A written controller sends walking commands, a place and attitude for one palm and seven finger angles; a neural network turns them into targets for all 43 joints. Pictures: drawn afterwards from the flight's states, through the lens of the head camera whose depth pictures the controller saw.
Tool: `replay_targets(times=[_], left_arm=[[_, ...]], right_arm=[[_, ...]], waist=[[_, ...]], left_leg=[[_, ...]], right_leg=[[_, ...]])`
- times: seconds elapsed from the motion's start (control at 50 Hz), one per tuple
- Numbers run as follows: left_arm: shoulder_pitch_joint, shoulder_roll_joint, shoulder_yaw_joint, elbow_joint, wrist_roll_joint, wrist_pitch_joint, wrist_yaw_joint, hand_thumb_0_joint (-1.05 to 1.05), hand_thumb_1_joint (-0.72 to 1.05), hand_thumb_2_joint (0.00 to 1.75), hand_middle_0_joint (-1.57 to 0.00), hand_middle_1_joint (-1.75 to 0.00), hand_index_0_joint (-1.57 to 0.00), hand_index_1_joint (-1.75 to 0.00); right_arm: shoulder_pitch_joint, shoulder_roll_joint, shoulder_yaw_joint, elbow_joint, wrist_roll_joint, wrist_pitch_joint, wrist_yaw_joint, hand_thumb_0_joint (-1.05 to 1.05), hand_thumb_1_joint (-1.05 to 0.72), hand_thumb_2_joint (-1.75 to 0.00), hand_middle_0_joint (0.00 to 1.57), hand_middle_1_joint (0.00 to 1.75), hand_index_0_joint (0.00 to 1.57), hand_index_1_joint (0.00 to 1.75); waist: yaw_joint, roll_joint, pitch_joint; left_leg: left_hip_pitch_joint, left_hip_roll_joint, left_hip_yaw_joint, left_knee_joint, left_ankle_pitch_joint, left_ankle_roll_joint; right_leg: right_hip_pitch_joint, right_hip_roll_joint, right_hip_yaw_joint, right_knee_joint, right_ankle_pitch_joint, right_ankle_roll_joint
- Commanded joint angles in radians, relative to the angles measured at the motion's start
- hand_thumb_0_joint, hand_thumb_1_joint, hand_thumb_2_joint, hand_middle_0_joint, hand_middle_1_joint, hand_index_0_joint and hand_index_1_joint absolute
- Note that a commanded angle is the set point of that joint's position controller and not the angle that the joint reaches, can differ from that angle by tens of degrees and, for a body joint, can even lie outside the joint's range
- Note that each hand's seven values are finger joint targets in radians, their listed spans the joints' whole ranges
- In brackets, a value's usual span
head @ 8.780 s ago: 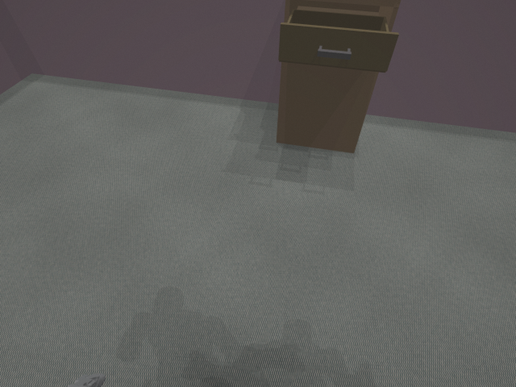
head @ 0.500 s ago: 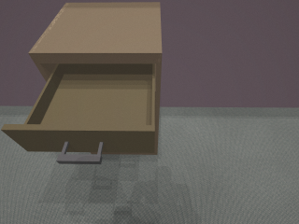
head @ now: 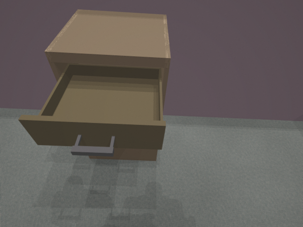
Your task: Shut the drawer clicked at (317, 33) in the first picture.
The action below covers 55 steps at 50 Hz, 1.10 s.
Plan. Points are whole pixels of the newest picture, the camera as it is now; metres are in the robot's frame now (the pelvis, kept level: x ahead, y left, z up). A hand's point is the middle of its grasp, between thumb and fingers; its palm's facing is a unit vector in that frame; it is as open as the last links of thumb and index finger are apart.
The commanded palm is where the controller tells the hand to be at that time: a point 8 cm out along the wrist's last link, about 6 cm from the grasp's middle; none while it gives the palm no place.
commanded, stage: come to a stop and stand still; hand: left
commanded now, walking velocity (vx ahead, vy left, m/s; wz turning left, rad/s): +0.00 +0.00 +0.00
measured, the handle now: (94, 144) +0.36 +0.20 -0.03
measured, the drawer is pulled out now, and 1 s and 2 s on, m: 0.30 0.30 0.30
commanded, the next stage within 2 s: look again from close up in 0.20 s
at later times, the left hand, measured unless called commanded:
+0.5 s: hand out of the picture -0.01 +0.18 -0.17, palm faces +0.00 -0.98 -0.19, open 7.4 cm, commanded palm none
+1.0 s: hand out of the picture +0.00 +0.17 -0.17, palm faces +0.01 -0.98 -0.19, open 7.4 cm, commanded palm none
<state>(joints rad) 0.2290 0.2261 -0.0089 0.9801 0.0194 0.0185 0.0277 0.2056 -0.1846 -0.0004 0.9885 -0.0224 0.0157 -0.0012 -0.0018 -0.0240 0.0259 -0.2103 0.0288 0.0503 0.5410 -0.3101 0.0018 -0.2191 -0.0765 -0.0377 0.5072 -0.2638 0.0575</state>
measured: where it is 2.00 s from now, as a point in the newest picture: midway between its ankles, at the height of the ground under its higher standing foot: outside the picture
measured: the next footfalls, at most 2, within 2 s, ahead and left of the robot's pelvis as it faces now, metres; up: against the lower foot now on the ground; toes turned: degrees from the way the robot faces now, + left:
left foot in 1.66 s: +0.12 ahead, +0.11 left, +0.00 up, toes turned +6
right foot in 1.96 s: +0.07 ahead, -0.11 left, +0.00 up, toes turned -2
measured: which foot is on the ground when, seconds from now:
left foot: down 0.00-1.00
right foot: down 0.00-1.00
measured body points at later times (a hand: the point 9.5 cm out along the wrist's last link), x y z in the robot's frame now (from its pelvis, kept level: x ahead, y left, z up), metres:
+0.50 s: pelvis +0.00 +0.01 +0.00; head +0.01 +0.01 +0.45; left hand -0.01 +0.23 -0.16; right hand +0.01 -0.22 -0.15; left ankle -0.01 +0.11 -0.73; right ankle +0.00 -0.16 -0.73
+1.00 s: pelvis +0.00 +0.00 +0.00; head +0.01 +0.00 +0.45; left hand +0.00 +0.22 -0.16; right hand +0.00 -0.22 -0.16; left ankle -0.01 +0.11 -0.73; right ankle +0.00 -0.16 -0.73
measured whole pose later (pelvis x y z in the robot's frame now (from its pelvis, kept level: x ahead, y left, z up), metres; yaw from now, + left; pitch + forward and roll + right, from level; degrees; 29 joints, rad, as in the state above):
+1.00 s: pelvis +0.00 +0.00 +0.00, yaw -1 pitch -2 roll +0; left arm 0.30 0.16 0.01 1.10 0.03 0.00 0.03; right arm 0.27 -0.14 -0.01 1.14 -0.02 0.01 -0.01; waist -0.01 -0.01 0.03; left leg -0.16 0.02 0.06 0.47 -0.28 0.00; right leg -0.20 -0.08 -0.03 0.48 -0.26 0.05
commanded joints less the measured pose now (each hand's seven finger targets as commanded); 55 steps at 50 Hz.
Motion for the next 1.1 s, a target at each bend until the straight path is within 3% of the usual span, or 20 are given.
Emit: replay_targets(times=[0.0, 0.08, 0.24, 0.4, 0.5, 0.58, 0.68, 0.84, 0.88, 0.92, 0.96, 1.0, 1.08], left_arm=[[0.041, 0.106, 0.021, -0.032, -0.001, -0.021, 0.009, 0.00, 0.90, 0.90, -0.20, -0.30, -0.20, -0.30], [0.062, 0.094, 0.021, -0.001, -0.002, -0.023, 0.012, 0.00, 0.90, 0.90, -0.20, -0.30, -0.20, -0.30], [0.106, 0.071, 0.019, 0.053, -0.004, -0.029, 0.016, 0.00, 0.90, 0.90, -0.20, -0.30, -0.20, -0.30], [0.122, 0.053, 0.018, 0.085, -0.003, -0.028, 0.019, 0.00, 0.90, 0.90, -0.20, -0.30, -0.20, -0.30], [0.126, 0.042, 0.022, 0.089, -0.003, -0.032, 0.020, 0.00, 0.90, 0.90, -0.20, -0.30, -0.20, -0.30], [0.122, 0.034, 0.023, 0.090, -0.001, -0.031, 0.021, 0.00, 0.90, 0.90, -0.20, -0.30, -0.20, -0.30], [0.122, 0.031, 0.027, 0.090, -0.002, -0.035, 0.020, 0.00, 0.90, 0.90, -0.20, -0.30, -0.20, -0.30], [0.120, 0.030, 0.028, 0.090, -0.002, -0.035, 0.019, 0.00, 0.90, 0.90, -0.20, -0.30, -0.20, -0.30], [0.126, 0.027, 0.028, 0.097, 0.001, -0.035, 0.015, 0.00, 0.90, 0.90, -0.20, -0.30, -0.20, -0.30], [0.120, 0.026, 0.031, 0.091, 0.006, -0.028, 0.010, 0.00, 0.90, 0.90, -0.20, -0.30, -0.20, -0.30], [0.129, 0.024, 0.036, 0.084, 0.010, -0.024, 0.005, 0.00, 0.90, 0.90, -0.20, -0.30, -0.20, -0.30], [0.151, 0.026, 0.042, 0.081, 0.010, -0.027, -0.001, 0.00, 0.90, 0.90, -0.20, -0.30, -0.20, -0.30], [0.185, 0.035, 0.055, 0.086, 0.004, -0.037, -0.004, 0.00, 0.90, 0.90, -0.20, -0.30, -0.20, -0.30]], right_arm=[[0.023, -0.147, -0.031, -0.029, 0.009, -0.027, -0.009, 0.00, -0.90, -0.90, 0.20, 0.30, 0.20, 0.30], [0.041, -0.137, -0.031, 0.004, 0.011, -0.028, -0.011, 0.00, -0.90, -0.90, 0.20, 0.30, 0.20, 0.30], [0.069, -0.118, -0.029, 0.060, 0.017, -0.032, -0.016, 0.00, -0.90, -0.90, 0.20, 0.30, 0.20, 0.30], [0.081, -0.099, -0.025, 0.098, 0.020, -0.029, -0.018, 0.00, -0.90, -0.90, 0.20, 0.30, 0.20, 0.30], [0.089, -0.084, -0.027, 0.108, 0.019, -0.031, -0.019, 0.00, -0.90, -0.90, 0.20, 0.30, 0.20, 0.30], [0.085, -0.076, -0.027, 0.110, 0.017, -0.027, -0.018, 0.00, -0.90, -0.90, 0.20, 0.30, 0.20, 0.30], [0.093, -0.075, -0.026, 0.111, 0.017, -0.030, -0.019, 0.00, -0.90, -0.90, 0.20, 0.30, 0.20, 0.30], [0.095, -0.072, -0.024, 0.117, 0.017, -0.029, -0.020, 0.00, -0.90, -0.90, 0.20, 0.30, 0.20, 0.30], [0.113, -0.075, -0.023, 0.126, 0.014, -0.026, -0.019, 0.00, -0.90, -0.90, 0.20, 0.30, 0.20, 0.30], [0.119, -0.080, -0.030, 0.129, 0.009, -0.018, -0.017, 0.00, -0.90, -0.90, 0.20, 0.30, 0.20, 0.30], [0.127, -0.083, -0.034, 0.123, 0.005, -0.012, -0.016, 0.00, -0.90, -0.90, 0.20, 0.30, 0.20, 0.30], [0.139, -0.080, -0.036, 0.117, 0.005, -0.013, -0.016, 0.00, -0.90, -0.90, 0.20, 0.30, 0.20, 0.30], [0.160, -0.054, -0.028, 0.107, 0.006, -0.029, -0.018, 0.00, -0.90, -0.90, 0.20, 0.30, 0.20, 0.30]], waist=[[0.006, 0.055, 0.018], [0.003, 0.028, 0.022], [0.003, 0.043, 0.004], [0.004, 0.027, 0.047], [0.004, 0.022, 0.034], [0.003, 0.020, 0.073], [0.003, 0.020, 0.037], [0.003, 0.031, 0.040], [-0.002, 0.014, 0.028], [-0.006, 0.033, 0.087], [-0.003, 0.049, 0.142], [0.001, 0.024, 0.157], [0.007, -0.034, 0.132]], left_leg=[[-0.044, 0.078, -0.098, -0.177, 0.102, 0.029], [-0.029, 0.074, -0.094, -0.173, 0.128, 0.028], [0.013, 0.071, -0.080, -0.164, 0.220, 0.027], [0.003, 0.070, -0.076, -0.187, 0.166, 0.024], [0.013, 0.066, -0.071, -0.177, 0.198, 0.023], [-0.010, 0.058, -0.069, -0.185, 0.132, 0.018], [0.010, 0.061, -0.064, -0.175, 0.182, 0.018], [0.014, 0.064, -0.062, -0.179, 0.188, 0.015], [0.019, 0.060, -0.063, -0.190, 0.041, 0.018], [-0.016, 0.066, -0.082, -0.226, -0.150, 0.026], [-0.066, 0.071, -0.100, -0.246, -0.261, 0.035], [-0.081, 0.065, -0.096, -0.223, -0.266, 0.043], [-0.095, 0.028, -0.037, -0.104, -0.133, 0.037]], right_leg=[[0.014, -0.021, 0.027, -0.084, 0.046, -0.045], [0.015, -0.031, 0.028, -0.088, 0.066, -0.042], [0.037, -0.039, 0.029, -0.089, 0.136, -0.042], [0.025, -0.038, 0.033, -0.105, 0.112, -0.043], [0.032, -0.040, 0.036, -0.104, 0.144, -0.047], [0.003, -0.041, 0.046, -0.121, 0.093, -0.049], [0.023, -0.042, 0.046, -0.113, 0.140, -0.052], [0.022, -0.038, 0.046, -0.118, 0.145, -0.053], [0.017, -0.031, 0.044, -0.126, -0.005, -0.058], [-0.037, -0.017, 0.035, -0.128, -0.159, -0.062], [-0.075, -0.008, 0.037, -0.126, -0.243, -0.067], [-0.081, -0.007, 0.050, -0.130, -0.267, -0.078], [-0.030, -0.047, 0.103, -0.133, -0.205, -0.112]])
